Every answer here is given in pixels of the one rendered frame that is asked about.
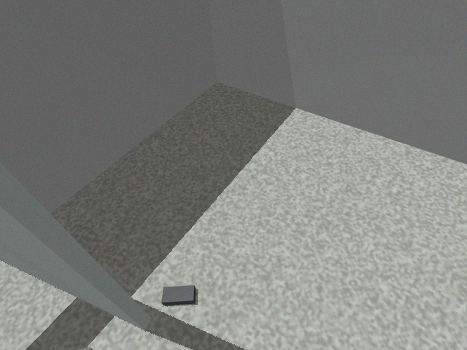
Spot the small box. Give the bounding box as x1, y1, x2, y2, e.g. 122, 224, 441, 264
161, 285, 196, 306

